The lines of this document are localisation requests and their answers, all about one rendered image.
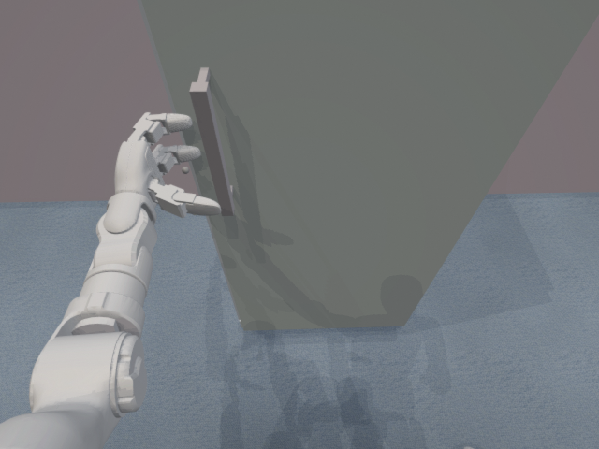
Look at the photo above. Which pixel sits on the robot left hand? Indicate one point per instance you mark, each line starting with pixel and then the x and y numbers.
pixel 137 165

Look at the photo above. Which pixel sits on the fridge door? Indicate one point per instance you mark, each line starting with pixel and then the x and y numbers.
pixel 360 137

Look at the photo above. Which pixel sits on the handle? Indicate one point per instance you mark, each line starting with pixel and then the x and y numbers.
pixel 207 124

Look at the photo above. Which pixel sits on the left robot forearm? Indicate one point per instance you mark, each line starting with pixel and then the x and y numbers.
pixel 117 282

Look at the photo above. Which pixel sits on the robot left upper arm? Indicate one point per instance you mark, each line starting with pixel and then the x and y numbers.
pixel 83 386

